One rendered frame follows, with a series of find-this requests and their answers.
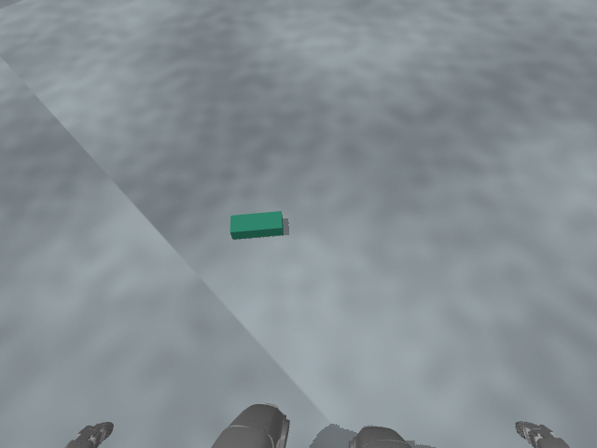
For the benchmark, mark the carton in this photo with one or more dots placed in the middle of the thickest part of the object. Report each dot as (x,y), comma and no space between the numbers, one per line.
(256,225)

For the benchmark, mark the right robot hand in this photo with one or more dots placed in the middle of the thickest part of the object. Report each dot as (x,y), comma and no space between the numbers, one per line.
(539,436)

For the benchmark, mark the left robot hand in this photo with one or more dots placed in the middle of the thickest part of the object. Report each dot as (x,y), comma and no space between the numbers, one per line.
(92,436)

